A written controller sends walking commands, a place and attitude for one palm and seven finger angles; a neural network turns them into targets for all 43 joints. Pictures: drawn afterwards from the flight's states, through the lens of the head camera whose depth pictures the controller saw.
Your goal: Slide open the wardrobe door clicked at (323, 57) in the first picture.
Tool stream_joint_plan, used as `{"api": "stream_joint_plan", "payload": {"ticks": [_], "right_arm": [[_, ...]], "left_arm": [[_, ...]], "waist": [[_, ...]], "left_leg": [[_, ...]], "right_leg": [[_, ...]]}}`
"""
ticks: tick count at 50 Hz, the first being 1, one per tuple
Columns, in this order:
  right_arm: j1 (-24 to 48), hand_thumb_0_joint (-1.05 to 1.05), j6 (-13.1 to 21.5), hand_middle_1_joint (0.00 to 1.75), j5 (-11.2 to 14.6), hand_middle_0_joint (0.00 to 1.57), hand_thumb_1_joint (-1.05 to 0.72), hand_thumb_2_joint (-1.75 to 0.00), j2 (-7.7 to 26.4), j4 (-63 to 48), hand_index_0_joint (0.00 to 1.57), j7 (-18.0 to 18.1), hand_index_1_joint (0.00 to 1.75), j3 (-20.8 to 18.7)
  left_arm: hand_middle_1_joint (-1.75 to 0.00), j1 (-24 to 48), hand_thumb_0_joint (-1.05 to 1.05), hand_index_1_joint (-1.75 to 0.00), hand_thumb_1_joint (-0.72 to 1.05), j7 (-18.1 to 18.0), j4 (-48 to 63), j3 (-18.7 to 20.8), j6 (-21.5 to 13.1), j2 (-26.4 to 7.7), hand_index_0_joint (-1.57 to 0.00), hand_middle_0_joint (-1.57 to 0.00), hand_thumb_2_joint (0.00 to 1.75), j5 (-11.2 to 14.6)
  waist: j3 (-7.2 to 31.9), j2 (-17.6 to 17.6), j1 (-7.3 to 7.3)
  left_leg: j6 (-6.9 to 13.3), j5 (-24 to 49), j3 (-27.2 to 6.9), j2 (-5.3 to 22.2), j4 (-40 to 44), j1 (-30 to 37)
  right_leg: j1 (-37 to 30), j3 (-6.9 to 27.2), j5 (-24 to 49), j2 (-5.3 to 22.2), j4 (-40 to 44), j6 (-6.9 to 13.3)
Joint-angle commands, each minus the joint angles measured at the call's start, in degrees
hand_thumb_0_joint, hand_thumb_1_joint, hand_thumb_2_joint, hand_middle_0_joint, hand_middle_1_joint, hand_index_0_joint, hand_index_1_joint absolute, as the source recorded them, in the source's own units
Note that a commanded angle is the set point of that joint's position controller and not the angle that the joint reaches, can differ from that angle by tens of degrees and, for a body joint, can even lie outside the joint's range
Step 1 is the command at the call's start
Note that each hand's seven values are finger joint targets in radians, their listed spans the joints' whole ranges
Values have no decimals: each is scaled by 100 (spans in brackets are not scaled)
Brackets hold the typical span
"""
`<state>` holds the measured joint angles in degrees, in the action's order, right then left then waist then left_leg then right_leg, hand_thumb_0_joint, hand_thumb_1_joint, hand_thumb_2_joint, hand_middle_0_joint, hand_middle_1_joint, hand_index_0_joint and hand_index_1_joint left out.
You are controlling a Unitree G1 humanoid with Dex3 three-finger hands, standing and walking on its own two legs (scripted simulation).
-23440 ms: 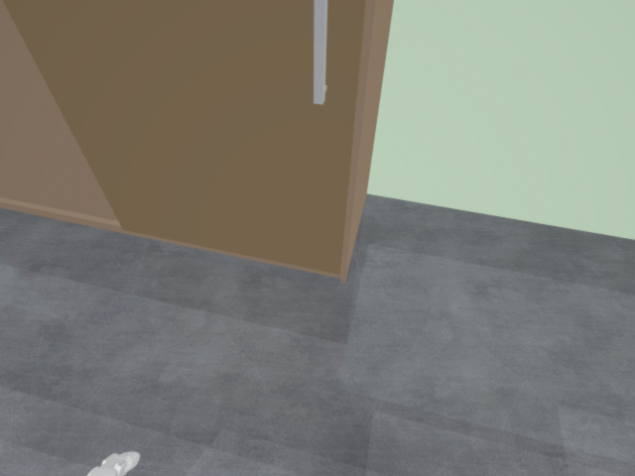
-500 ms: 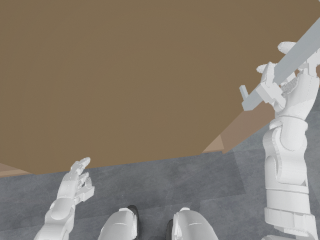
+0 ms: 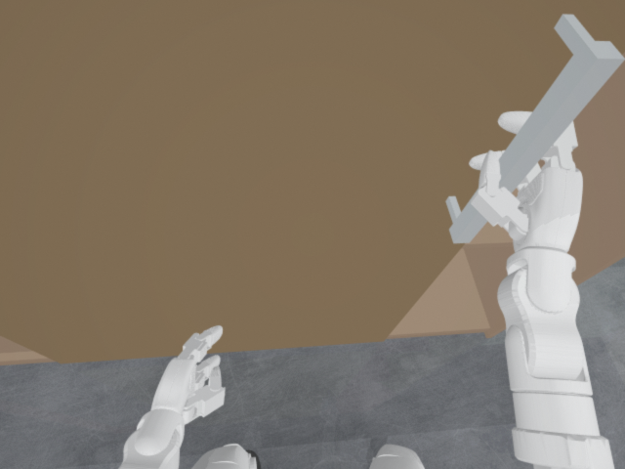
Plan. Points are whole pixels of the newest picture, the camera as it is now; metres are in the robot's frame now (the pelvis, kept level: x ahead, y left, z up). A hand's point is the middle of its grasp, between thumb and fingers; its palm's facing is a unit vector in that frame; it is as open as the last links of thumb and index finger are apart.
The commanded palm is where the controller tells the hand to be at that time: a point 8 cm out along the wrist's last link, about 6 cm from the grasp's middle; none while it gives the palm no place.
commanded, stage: step sideways, sliding the door along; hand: right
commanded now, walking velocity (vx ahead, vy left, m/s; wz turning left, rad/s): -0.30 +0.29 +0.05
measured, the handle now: (503, 154) +0.41 -0.22 +0.17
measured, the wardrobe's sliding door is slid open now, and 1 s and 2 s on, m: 0.36 0.64 0.64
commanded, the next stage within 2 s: stop walking and hold the door there in 1.02 s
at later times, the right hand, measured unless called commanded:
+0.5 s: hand (311, 200) +0.35 +0.00 +0.17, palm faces -0.01 +1.00 -0.09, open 6.3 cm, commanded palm +0.33 -0.04 +0.16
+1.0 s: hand (205, 195) +0.35 +0.10 +0.17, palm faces +0.23 +0.97 -0.05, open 6.3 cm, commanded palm +0.32 +0.11 +0.16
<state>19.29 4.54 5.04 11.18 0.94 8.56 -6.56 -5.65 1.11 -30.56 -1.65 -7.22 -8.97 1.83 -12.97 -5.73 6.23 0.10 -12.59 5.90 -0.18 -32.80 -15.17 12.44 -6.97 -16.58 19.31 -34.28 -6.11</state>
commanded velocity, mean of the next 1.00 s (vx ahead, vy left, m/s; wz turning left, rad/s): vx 0.09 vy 0.29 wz -0.04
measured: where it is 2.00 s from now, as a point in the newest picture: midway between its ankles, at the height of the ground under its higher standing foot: outside the picture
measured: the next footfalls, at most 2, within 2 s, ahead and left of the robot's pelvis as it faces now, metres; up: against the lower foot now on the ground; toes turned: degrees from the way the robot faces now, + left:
right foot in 0.34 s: -0.02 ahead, -0.06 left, +0.00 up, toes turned -5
left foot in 0.68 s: -0.05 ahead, +0.35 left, +0.00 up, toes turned +13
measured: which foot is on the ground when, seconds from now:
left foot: down 0.00-0.34, up 0.36-0.66, down 0.68-0.90, up 0.92-1.00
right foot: up 0.00-0.32, down 0.34-0.68, up 0.70-0.88, down 0.90-1.00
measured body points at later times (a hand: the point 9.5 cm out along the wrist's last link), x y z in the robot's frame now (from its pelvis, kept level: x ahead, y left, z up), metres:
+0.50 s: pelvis -0.05 +0.10 +0.02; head +0.01 +0.09 +0.46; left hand +0.08 +0.34 -0.09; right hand +0.34 -0.06 +0.17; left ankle -0.03 +0.25 -0.65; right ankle -0.06 -0.05 -0.72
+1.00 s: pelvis -0.09 +0.27 +0.00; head -0.01 +0.25 +0.45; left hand +0.07 +0.53 -0.10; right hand +0.33 +0.04 +0.17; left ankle -0.11 +0.38 -0.65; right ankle -0.07 +0.15 -0.72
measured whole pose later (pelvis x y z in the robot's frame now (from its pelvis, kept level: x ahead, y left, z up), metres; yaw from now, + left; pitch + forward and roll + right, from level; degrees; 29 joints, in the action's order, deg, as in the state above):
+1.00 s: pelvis -0.09 +0.27 +0.00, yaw +3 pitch -1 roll +1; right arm 36.2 1.4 4.6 16.7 18.5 9.1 -8.6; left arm -7.0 -3.6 -38.2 1.0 -0.2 -12.7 2.2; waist -10.9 2.2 2.5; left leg 0.1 -25.7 3.9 0.0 -63.9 -27.4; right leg 17.1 -10.0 -18.2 7.5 -37.1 0.0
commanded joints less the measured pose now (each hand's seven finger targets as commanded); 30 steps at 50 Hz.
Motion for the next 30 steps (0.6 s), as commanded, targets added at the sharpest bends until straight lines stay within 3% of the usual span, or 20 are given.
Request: {"api": "stream_joint_plan", "payload": {"ticks": [1,2,3,4,5,8,9,11,14,15,16,17,18,19,20,21,23,25,27,30], "right_arm": [[1284,0,758,140,-384,45,-90,-90,519,-2321,45,-334,140,867],[1363,0,834,140,-253,45,-90,-90,257,-2527,45,-422,140,1084],[1555,0,881,140,-205,45,-90,-90,260,-2686,45,-376,140,994],[1680,0,997,140,-200,45,-90,-90,221,-2805,45,-270,140,900],[1628,0,1084,140,-192,45,-90,-90,319,-2751,45,-189,140,672],[1392,0,1104,140,-251,45,-90,-90,1008,-2403,45,-23,140,-51],[1476,0,1123,140,-261,45,-90,-90,825,-2434,45,-55,140,111],[1657,0,1166,140,-283,45,-90,-90,866,-2336,45,-83,140,93],[1846,0,1227,140,-272,45,-90,-90,1045,-2148,45,-132,140,76],[2002,0,1245,140,-244,45,-90,-90,1112,-2086,45,-165,140,63],[2110,0,1264,140,-182,45,-90,-90,1041,-2107,45,-222,140,90],[2348,0,1257,140,-219,45,-90,-90,796,-2018,45,-315,140,277],[2505,0,1209,140,-267,45,-90,-90,734,-1535,45,-347,140,173],[2824,0,1112,140,-268,45,-90,-90,821,-1815,45,-410,140,237],[3110,0,1056,140,-251,45,-90,-90,884,-2023,45,-445,140,266],[3064,0,936,140,-250,45,-90,-90,894,-1663,45,-474,140,252],[3058,0,705,140,-248,45,-90,-90,703,-1294,45,-530,140,407],[2927,0,568,140,-241,45,-90,-90,629,-835,45,-583,140,505],[3016,0,552,140,-230,45,-90,-90,789,-650,45,-575,140,403],[3066,0,565,140,-232,45,-90,-90,1120,-360,45,-543,140,120]], "left_arm": [[-30,603,0,-30,90,-337,740,122,-280,-385,-20,-20,90,-29],[-30,332,0,-30,90,-320,673,315,-249,-589,-20,-20,90,-8],[-30,522,0,-30,90,-383,488,315,-275,-577,-20,-20,90,-12],[-30,482,0,-30,90,-385,393,215,-237,-448,-20,-20,90,7],[-30,468,0,-30,90,-372,351,194,-172,-491,-20,-20,90,3],[-30,497,0,-30,90,-444,287,294,90,-643,-20,-20,90,-10],[-30,462,0,-30,90,-444,366,286,161,-610,-20,-20,90,-19],[-30,404,0,-30,90,-465,389,315,210,-647,-20,-20,90,-34],[-30,144,0,-30,90,-519,358,367,260,-727,-20,-20,90,-28],[-30,14,0,-30,90,-544,347,447,258,-805,-20,-20,90,-43],[-30,31,0,-30,90,-540,389,546,193,-993,-20,-20,90,-61],[-30,170,0,-30,90,-460,337,523,148,-866,-20,-20,90,-120],[-30,344,0,-30,90,-335,330,495,183,-933,-20,-20,90,-160],[-30,504,0,-30,90,-338,343,427,184,-793,-20,-20,90,-198],[-30,361,0,-30,90,-343,321,457,156,-871,-20,-20,90,-207],[-30,259,0,-30,90,-322,196,503,157,-1003,-20,-20,90,-188],[-30,86,0,-30,90,-314,126,605,222,-1167,-20,-20,90,-140],[-30,-128,0,-30,90,-328,139,624,315,-1202,-20,-20,90,-113],[-30,-105,0,-30,90,-343,175,595,353,-1216,-20,-20,90,-68],[-30,-42,0,-30,90,-338,150,547,363,-1225,-20,-20,90,21]], "waist": [[2982,2112,-225],[3241,3119,-303],[3206,2625,-439],[3371,2366,-530],[3406,2151,-547],[3467,1773,-437],[3565,1751,-418],[3652,1446,-454],[3809,589,-645],[3813,240,-782],[3669,-888,-737],[3554,-1457,-577],[3373,-1037,-531],[3041,-913,-547],[2848,-1341,-638],[2616,-1202,-625],[2627,-709,-583],[2671,-669,-692],[2611,-978,-738],[2734,-1287,-678]], "left_leg": [[308,6909,-1823,1828,786,1297],[-49,6338,-1759,1590,685,1443],[396,6411,-1784,1605,521,2106],[762,6526,-1556,1599,304,2899],[902,6474,-1502,1507,332,2974],[1024,6319,-1571,1591,419,2815],[1083,6136,-1626,1631,468,2815],[1122,5628,-1733,1629,551,2520],[849,4280,-1571,1367,192,1664],[572,3243,-1440,1124,-167,566],[23,521,-996,399,-825,-1126],[-236,-1928,-1073,1,-2120,-1907],[-140,-1979,-1489,-4,-3122,-1882],[-15,-1688,-1532,90,-3274,-1961],[-66,-1538,-1457,260,-3005,-2253],[-100,-1071,-1327,284,-2813,-2322],[-151,-482,-790,226,-2172,-1661],[-227,-481,-285,60,-1609,-914],[-278,-583,66,-36,-1012,-485],[-290,-375,425,-226,-26,112]], "right_leg": [[905,552,-2696,-1865,-3219,574],[857,867,-2503,-1829,-3513,446],[1327,882,-2319,-1695,-3262,404],[1717,853,-2055,-1679,-3196,332],[1677,730,-1955,-1738,-2948,281],[1286,472,-1725,-1810,-2088,285],[1186,396,-1598,-1841,-1736,317],[811,290,-1252,-1801,-941,384],[-400,322,337,-1401,673,455],[-1516,719,1590,-922,1090,643],[-2546,2231,4277,572,1267,1308],[-2894,3082,6505,1744,1077,1969],[-2658,2949,6069,1805,1017,2138],[-2246,2379,5647,1640,1002,1953],[-2269,2001,5404,1426,826,1828],[-2146,1498,5017,1123,850,1653],[-1735,722,4539,693,900,1295],[-1295,383,4208,413,1010,1169],[-1080,234,3968,314,1005,1137],[-1041,-10,3525,51,461,902]]}}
